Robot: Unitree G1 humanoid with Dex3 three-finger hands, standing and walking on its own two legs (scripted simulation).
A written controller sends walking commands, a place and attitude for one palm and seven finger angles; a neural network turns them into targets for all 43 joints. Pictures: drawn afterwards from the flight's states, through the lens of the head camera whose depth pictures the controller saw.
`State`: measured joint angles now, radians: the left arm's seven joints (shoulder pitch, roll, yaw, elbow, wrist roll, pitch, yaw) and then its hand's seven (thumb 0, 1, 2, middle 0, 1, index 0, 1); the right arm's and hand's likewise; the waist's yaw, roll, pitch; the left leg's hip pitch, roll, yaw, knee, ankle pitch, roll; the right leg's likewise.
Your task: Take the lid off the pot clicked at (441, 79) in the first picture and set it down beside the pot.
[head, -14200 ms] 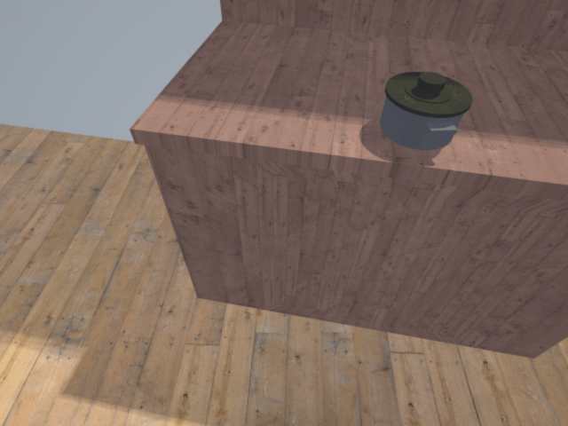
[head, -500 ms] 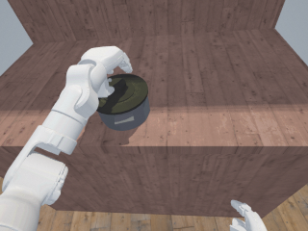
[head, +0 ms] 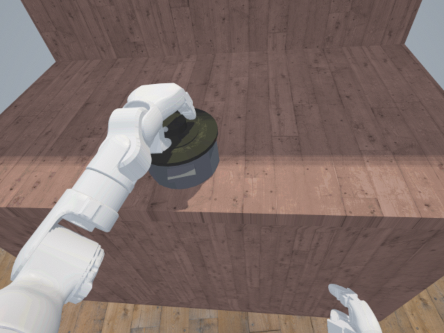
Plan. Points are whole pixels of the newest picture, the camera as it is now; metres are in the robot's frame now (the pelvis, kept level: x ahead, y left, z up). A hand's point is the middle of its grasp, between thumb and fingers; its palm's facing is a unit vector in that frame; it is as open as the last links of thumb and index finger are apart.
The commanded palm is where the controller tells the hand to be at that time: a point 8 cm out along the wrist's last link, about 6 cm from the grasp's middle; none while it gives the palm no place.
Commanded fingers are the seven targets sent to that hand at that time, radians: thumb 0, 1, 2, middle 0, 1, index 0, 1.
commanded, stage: lower the open fingers around the knob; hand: left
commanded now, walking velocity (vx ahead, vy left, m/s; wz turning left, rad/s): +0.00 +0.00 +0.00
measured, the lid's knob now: (173, 124) +0.46 +0.11 +0.15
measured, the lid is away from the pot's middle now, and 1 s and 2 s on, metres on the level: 0.00 0.01 0.01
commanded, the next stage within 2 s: close the fingers and squeeze the knob in 0.06 s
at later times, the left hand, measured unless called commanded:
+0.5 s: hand (168, 128) +0.43 +0.11 +0.17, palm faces -0.21 -0.05 -0.98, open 9.4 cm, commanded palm +0.40 +0.12 +0.23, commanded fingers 0.00 -0.05 1.25 -0.74 -0.55 -0.74 -0.55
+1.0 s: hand (165, 128) +0.43 +0.11 +0.17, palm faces -0.23 -0.06 -0.97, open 8.1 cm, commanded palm +0.40 +0.12 +0.23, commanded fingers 0.00 0.28 0.99 -0.78 -0.87 -0.78 -0.87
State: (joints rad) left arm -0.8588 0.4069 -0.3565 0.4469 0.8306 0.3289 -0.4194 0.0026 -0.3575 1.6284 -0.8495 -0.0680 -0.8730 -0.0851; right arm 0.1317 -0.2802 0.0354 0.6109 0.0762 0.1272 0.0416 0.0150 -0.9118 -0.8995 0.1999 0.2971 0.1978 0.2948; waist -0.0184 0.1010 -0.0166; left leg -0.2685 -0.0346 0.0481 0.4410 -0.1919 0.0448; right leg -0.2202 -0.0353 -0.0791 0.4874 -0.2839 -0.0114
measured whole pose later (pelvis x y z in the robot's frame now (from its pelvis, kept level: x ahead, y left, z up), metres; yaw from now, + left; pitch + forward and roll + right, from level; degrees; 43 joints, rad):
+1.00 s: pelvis +0.00 +0.01 +0.00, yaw -1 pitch +1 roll +0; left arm -0.85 0.41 -0.33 0.46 0.82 0.32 -0.41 0.00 0.08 1.07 -0.69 -0.75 -0.70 -0.77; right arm 0.15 -0.28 0.04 0.62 0.07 0.13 0.03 0.01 -0.91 -0.90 0.20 0.30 0.20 0.29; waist -0.03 0.10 -0.01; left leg -0.26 -0.03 0.06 0.43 -0.19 0.05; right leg -0.21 -0.03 -0.07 0.47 -0.27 0.00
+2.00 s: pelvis +0.00 +0.01 +0.00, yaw -1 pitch +1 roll +0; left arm -0.84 0.44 -0.34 0.39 0.81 0.33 -0.43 0.00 0.13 1.00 -0.67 -0.75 -0.67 -0.79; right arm 0.13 -0.29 0.04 0.62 0.07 0.12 0.03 0.02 -0.91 -0.90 0.20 0.30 0.20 0.29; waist -0.02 0.10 0.00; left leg -0.25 -0.03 0.06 0.43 -0.19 0.05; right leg -0.20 -0.03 -0.06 0.46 -0.27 0.00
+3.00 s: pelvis +0.00 +0.01 +0.00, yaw -1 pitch +1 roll +1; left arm -1.12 0.44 -0.36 0.52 0.83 0.35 -0.50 0.01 0.11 1.01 -0.68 -0.75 -0.69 -0.79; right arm 0.14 -0.29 0.05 0.63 0.08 0.08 0.02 0.02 -0.91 -0.90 0.20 0.30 0.20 0.29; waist -0.02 0.10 -0.01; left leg -0.25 -0.04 0.06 0.40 -0.16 0.05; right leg -0.21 -0.04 -0.06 0.46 -0.26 -0.01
